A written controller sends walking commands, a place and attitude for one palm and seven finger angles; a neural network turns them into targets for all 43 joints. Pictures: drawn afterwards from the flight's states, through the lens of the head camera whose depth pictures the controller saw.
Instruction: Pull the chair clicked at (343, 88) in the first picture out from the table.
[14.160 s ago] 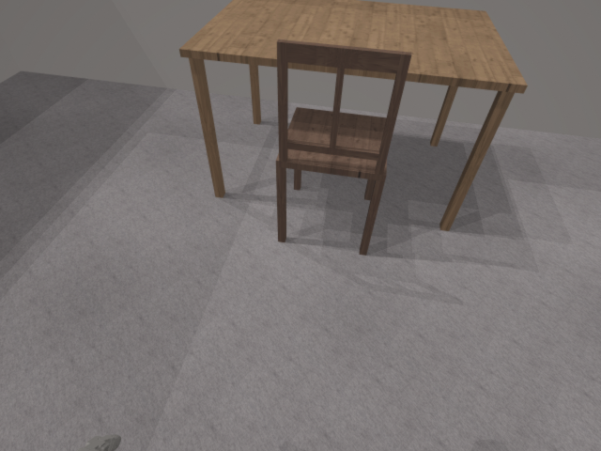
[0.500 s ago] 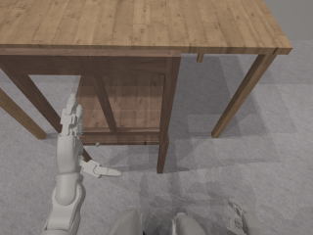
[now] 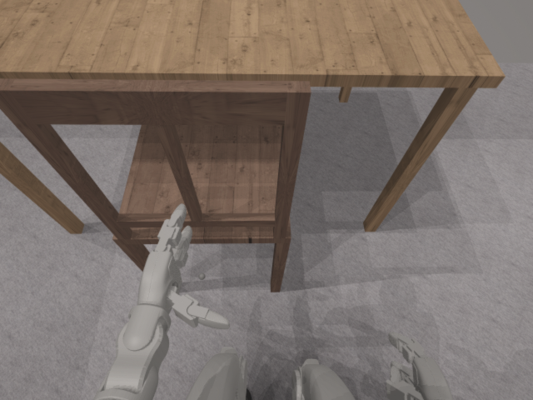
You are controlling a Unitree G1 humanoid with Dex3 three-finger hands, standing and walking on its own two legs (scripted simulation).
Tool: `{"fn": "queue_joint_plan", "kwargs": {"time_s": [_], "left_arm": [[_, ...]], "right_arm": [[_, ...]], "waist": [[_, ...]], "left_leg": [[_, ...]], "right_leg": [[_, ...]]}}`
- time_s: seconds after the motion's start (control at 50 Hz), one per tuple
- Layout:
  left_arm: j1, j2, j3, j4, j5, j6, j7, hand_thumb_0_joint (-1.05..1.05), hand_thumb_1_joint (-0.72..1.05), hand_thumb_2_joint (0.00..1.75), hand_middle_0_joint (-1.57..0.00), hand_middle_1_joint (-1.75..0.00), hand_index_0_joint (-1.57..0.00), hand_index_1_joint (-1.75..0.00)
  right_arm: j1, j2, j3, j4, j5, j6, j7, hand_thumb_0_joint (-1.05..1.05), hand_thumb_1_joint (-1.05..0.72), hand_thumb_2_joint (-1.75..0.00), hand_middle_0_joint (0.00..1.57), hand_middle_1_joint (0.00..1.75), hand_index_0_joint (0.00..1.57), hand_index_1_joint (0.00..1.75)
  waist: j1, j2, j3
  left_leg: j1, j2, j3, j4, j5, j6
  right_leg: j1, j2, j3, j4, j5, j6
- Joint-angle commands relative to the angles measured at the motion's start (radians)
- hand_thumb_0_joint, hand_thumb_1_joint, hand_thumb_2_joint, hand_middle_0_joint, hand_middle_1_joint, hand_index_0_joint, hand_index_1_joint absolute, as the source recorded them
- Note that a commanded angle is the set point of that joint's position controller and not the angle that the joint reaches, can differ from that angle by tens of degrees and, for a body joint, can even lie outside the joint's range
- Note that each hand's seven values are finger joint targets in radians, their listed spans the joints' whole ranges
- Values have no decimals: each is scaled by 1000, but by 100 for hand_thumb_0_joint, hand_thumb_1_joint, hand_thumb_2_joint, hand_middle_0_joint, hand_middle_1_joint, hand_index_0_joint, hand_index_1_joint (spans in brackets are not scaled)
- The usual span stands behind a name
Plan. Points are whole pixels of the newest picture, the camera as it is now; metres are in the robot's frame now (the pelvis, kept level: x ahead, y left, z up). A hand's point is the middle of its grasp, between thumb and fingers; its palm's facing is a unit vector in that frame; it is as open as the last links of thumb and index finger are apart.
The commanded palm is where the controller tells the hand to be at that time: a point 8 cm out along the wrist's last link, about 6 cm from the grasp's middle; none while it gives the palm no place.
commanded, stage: aim the fingers beside a spindle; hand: left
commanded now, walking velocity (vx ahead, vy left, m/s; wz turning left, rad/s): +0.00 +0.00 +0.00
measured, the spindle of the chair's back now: (183, 178) +0.46 +0.16 +0.01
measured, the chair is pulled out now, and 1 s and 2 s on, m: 0.00 0.00 0.00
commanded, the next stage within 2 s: push the fingers through the gap in 0.32 s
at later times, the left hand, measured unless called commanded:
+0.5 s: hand (174, 254) +0.30 +0.13 +0.06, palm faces +0.09 -1.00 -0.03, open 16.9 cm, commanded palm +0.29 +0.19 +0.03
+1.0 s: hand (188, 243) +0.34 +0.13 +0.00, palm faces -0.02 -1.00 -0.02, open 17.0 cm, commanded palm +0.33 +0.19 +0.02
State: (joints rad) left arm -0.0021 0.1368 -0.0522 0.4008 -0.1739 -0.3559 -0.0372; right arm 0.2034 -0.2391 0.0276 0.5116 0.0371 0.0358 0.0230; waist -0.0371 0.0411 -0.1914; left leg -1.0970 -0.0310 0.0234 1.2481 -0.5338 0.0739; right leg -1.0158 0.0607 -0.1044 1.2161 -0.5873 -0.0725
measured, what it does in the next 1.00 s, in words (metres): stands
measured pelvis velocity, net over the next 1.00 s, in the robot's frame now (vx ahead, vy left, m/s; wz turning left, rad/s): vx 0.00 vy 0.01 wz -0.01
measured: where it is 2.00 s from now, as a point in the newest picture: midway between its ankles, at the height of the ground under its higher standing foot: outside the picture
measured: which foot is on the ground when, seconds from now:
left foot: down 0.00-1.00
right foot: down 0.00-1.00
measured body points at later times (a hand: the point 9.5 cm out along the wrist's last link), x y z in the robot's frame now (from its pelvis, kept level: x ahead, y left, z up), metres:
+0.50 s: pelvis +0.00 +0.00 +0.00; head +0.10 +0.01 +0.44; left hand +0.29 +0.19 +0.07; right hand +0.16 -0.24 -0.10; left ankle +0.03 +0.07 -0.63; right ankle +0.00 -0.08 -0.63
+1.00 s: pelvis +0.00 +0.01 +0.00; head +0.10 +0.02 +0.44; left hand +0.34 +0.19 +0.00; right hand +0.13 -0.24 -0.11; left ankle +0.03 +0.07 -0.63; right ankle +0.00 -0.08 -0.63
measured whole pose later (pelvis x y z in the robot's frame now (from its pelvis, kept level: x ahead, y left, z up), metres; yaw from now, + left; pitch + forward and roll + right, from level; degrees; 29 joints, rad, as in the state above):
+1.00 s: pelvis +0.00 +0.01 +0.00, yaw -1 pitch +22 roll -3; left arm -0.15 0.18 0.02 0.47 -0.14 -0.38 0.00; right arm 0.22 -0.25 0.01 0.54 0.02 0.06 0.03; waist -0.06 0.04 -0.18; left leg -1.09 -0.03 0.03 1.24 -0.53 0.09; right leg -1.01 0.07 -0.10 1.20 -0.58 -0.06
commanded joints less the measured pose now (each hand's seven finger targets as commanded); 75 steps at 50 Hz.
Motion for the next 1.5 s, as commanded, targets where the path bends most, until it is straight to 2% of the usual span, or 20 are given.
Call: {"fn": "queue_joint_plan", "kwargs": {"time_s": [0.0,0.02,0.08,0.16,0.24,0.34,0.42,0.5,0.6,0.64,0.7,0.82,0.9,1.0,1.08,1.16,1.24,1.34,1.4,1.48], "left_arm": [[-188,194,152,-684,1,-271,100,0,-50,30,-6,-8,-6,-8],[-166,264,202,-732,24,-297,151,0,-50,30,-6,-8,-6,-8],[-109,179,157,-535,94,-315,231,0,-50,30,-6,-8,-6,-8],[15,-14,-23,-54,110,-143,98,0,-50,30,-6,-8,-6,-8],[-8,-82,-82,-87,0,-33,-60,0,-50,30,-6,-8,-6,-8],[-176,222,165,-737,-1,-269,97,0,-50,30,-6,-8,-6,-8],[-83,215,191,-575,83,-319,223,0,-50,30,-6,-8,-6,-8],[-25,15,3,-89,95,-161,95,0,-50,30,-6,-8,-6,-8],[-234,71,35,-231,-15,-37,-59,0,-50,30,-6,-8,-6,-8],[-366,163,117,-460,-31,-115,-13,0,-50,30,-6,-8,-6,-8],[-335,186,175,-542,-10,-244,103,0,-50,30,-6,-8,-6,-8],[-156,76,93,16,103,-165,110,0,-50,30,-6,-8,-6,-8],[-267,52,47,-66,47,-62,14,0,-50,30,-6,-8,-6,-8],[-518,171,167,-408,-8,-223,92,0,-50,30,-6,-8,-6,-8],[-510,136,125,-209,74,-295,156,0,-50,30,-6,-8,-6,-8],[-466,76,75,145,128,-170,104,0,-50,30,-6,-8,-6,-8],[-569,80,115,120,60,-84,67,0,-50,30,-6,-8,-6,-8],[-779,216,229,-188,36,-245,144,0,-50,30,-6,-8,-6,-8],[-728,188,192,-35,96,-283,161,0,-50,30,-6,-8,-6,-8],[-650,124,148,297,122,-186,101,0,-50,30,-6,-8,-6,-8]], "right_arm": [[5,-113,-71,-124,-32,-83,-32,0,-90,-90,20,30,20,30],[16,-116,-66,-111,-41,-86,-32,0,-90,-90,20,30,20,30],[-14,-98,-55,-72,-55,-76,-8,0,-90,-90,20,30,20,30],[-17,-135,-55,-75,-28,-39,16,0,-90,-90,20,30,20,30],[6,-159,-68,-130,14,-34,-8,0,-90,-90,20,30,20,30],[4,-117,-74,-132,-32,-81,-33,0,-90,-90,20,30,20,30],[-5,-97,-60,-75,-53,-79,-12,0,-90,-90,20,30,20,30],[-19,-137,-55,-65,-29,-50,11,0,-90,-90,20,30,20,30],[10,-169,-69,-122,6,-39,-36,0,-90,-90,20,30,20,30],[1,-154,-70,-121,-10,-58,-50,0,-90,-90,20,30,20,30],[15,-123,-62,-71,-39,-91,-40,0,-90,-90,20,30,20,30],[22,-141,-64,-42,-45,-42,17,0,-90,-90,20,30,20,30],[25,-166,-71,-104,-11,-3,4,0,-90,-90,20,30,20,30],[31,-150,-76,-64,-33,-47,-26,0,-90,-90,20,30,20,30],[41,-149,-71,4,-57,-60,-7,0,-90,-90,20,30,20,30],[57,-168,-73,-3,-44,-14,10,0,-90,-90,20,30,20,30],[67,-180,-76,-43,-25,15,1,0,-90,-90,20,30,20,30],[79,-159,-78,-28,-47,-17,-10,0,-90,-90,20,30,20,30],[95,-153,-77,14,-58,-17,5,0,-90,-90,20,30,20,30],[121,-168,-75,23,-48,17,15,0,-90,-90,20,30,20,30]], "waist": [[50,87,-524],[53,129,-525],[1,97,-367],[-63,-108,-124],[-41,-144,-233],[57,103,-544],[6,88,-382],[-71,-94,-122],[-42,-90,-308],[-10,25,-450],[12,104,-482],[-40,-50,-208],[-30,-43,-283],[-23,53,-467],[-64,41,-358],[-77,-8,-229],[-55,-3,-346],[-38,74,-547],[-72,40,-446],[-100,-41,-264]], "left_leg": [[452,34,-99,-150,456,-54],[474,36,-104,-152,493,-68],[392,37,-110,-131,448,-65],[156,28,-89,-127,183,-41],[191,22,-88,-142,191,-27],[439,31,-92,-147,446,-52],[378,36,-105,-129,467,-63],[147,29,-92,-118,161,-40],[250,26,-92,-160,200,-23],[359,32,-95,-155,318,-30],[486,42,-117,-155,480,-59],[209,28,-89,-126,283,-47],[277,28,-86,-176,264,-40],[460,49,-132,-158,406,-56],[399,53,-157,-125,371,-69],[269,41,-135,-149,199,-58],[347,41,-144,-180,240,-56],[476,50,-143,-140,435,-70],[404,54,-139,-114,410,-68],[232,40,-114,-127,258,-50]], "right_leg": [[208,-36,112,-141,410,28],[175,-28,103,-125,406,24],[97,-28,97,-120,362,32],[74,-33,100,-180,245,46],[185,-46,130,-228,270,50],[219,-34,120,-139,412,27],[124,-24,102,-117,387,30],[66,-32,108,-187,217,47],[219,-43,132,-247,258,52],[245,-44,132,-211,351,45],[158,-29,94,-152,401,34],[94,-30,94,-157,318,43],[165,-34,102,-207,312,41],[136,-26,94,-167,353,39],[-6,-23,70,-121,282,39],[-28,-28,68,-153,190,36],[29,-26,68,-172,221,32],[83,-19,90,-134,352,39],[33,-16,83,-119,338,42],[17,-19,82,-155,263,41]]}}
